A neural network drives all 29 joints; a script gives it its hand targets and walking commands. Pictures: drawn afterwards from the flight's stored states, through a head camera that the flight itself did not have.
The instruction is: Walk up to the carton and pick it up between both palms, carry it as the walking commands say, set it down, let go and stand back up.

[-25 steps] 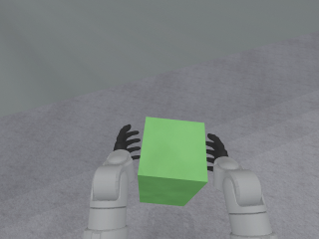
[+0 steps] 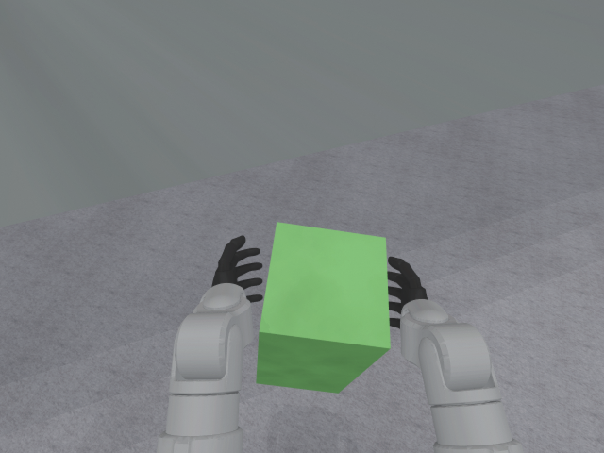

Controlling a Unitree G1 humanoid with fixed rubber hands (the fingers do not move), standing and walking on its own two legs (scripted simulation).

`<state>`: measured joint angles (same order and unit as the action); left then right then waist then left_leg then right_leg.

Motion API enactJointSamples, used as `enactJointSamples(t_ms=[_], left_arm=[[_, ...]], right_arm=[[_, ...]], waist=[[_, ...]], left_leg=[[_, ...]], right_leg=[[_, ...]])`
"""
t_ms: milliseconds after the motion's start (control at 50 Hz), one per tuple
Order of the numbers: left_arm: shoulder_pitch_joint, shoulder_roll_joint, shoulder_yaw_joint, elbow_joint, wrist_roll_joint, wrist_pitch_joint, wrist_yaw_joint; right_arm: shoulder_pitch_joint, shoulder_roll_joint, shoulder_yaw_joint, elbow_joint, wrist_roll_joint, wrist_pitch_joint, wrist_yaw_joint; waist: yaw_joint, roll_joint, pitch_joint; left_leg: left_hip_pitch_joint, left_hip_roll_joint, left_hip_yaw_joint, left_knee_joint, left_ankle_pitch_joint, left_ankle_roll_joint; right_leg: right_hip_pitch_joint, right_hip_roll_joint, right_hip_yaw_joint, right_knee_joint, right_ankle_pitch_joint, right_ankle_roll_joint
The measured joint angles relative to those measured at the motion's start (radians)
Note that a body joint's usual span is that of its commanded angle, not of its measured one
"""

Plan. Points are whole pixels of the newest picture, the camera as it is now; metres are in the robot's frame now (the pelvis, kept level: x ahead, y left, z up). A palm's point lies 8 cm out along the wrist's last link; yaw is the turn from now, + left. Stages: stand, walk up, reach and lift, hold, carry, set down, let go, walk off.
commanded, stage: carry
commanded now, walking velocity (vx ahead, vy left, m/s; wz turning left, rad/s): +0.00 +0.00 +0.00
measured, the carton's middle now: (312, 320) +0.33 +0.01 -0.01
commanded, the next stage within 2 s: hold in 0.76 s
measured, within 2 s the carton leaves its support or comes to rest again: neither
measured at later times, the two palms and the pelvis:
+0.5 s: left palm (243, 323) +0.28 +0.10 +0.06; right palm (416, 361) +0.24 -0.12 +0.02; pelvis -0.03 +0.00 +0.00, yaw +0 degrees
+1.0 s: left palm (247, 317) +0.28 +0.09 +0.08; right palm (424, 360) +0.24 -0.13 +0.03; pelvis -0.04 +0.00 +0.00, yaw -1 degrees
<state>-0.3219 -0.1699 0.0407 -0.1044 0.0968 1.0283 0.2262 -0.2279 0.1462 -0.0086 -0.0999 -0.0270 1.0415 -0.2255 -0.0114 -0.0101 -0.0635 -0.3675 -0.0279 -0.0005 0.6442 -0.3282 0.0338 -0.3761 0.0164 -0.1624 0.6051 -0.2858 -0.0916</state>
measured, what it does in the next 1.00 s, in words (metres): stands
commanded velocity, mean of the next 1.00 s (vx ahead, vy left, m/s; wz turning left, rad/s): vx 0.00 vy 0.00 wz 0.00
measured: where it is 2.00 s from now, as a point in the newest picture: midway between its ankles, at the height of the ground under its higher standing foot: outside the picture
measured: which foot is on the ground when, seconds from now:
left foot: down 0.00-1.00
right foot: down 0.00-1.00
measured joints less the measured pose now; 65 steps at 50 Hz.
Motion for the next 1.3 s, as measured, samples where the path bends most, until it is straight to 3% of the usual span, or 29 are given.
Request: enactJointSamples(t_ms=[160, 340, 520, 820, 1020, 1300], left_arm=[[-0.009, -0.003, 0.0, 0.144, 0.07, -0.073, -0.037], [-0.022, -0.006, 0.0, 0.271, 0.11, -0.172, -0.061], [-0.056, -0.017, 0.028, 0.429, 0.175, -0.261, -0.086], [-0.08, -0.026, 0.062, 0.438, 0.18, -0.32, -0.097], [-0.093, -0.032, 0.063, 0.439, 0.194, -0.3, -0.131], [-0.138, -0.049, 0.125, 0.49, 0.237, -0.326, -0.165]], right_arm=[[-0.001, 0.0, 0.006, 0.201, -0.043, -0.048, 0.038], [-0.005, 0.0, 0.004, 0.267, -0.083, -0.095, 0.031], [-0.016, 0.002, -0.011, 0.418, -0.119, -0.191, 0.046], [-0.042, 0.007, -0.022, 0.428, -0.12, -0.233, 0.031], [-0.044, 0.009, -0.069, 0.425, -0.129, -0.228, 0.066], [-0.099, 0.024, -0.127, 0.444, -0.149, -0.205, 0.071]], waist=[[0.0, 0.0, -0.03], [0.0, 0.0, -0.03], [0.0, 0.0, -0.029], [0.0, 0.001, -0.016], [0.006, -0.003, 0.041], [0.006, -0.01, 0.077]], left_leg=[[0.005, -0.002, 0.001, 0.0, 0.025, 0.0], [0.006, -0.002, 0.001, -0.003, 0.043, 0.0], [0.006, -0.002, 0.001, -0.004, 0.043, -0.002], [0.006, -0.002, 0.001, -0.004, 0.043, -0.004], [0.108, -0.002, 0.001, -0.006, 0.037, -0.006], [0.143, -0.005, 0.001, -0.006, 0.047, -0.004]], right_leg=[[0.006, -0.004, -0.001, 0.0, 0.022, 0.001], [0.006, -0.004, -0.002, 0.0, 0.038, 0.001], [0.006, -0.004, -0.002, 0.0, 0.036, 0.001], [0.006, -0.005, -0.002, 0.0, 0.036, 0.001], [0.099, 0.004, 0.021, -0.001, 0.04, 0.003], [0.126, 0.019, 0.046, -0.001, 0.058, 0.004]])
